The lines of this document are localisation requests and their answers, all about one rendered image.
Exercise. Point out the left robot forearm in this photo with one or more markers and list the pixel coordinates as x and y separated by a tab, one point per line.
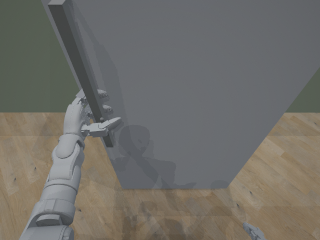
56	204

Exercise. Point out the right robot hand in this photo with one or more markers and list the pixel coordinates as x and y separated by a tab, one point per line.
254	232

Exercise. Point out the fridge door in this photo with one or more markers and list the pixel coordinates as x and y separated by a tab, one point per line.
198	84

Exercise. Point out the left robot upper arm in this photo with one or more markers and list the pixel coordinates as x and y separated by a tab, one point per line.
56	232

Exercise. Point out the handle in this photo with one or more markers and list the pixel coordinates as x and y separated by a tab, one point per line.
63	19

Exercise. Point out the left robot hand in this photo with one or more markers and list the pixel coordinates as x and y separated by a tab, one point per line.
76	116

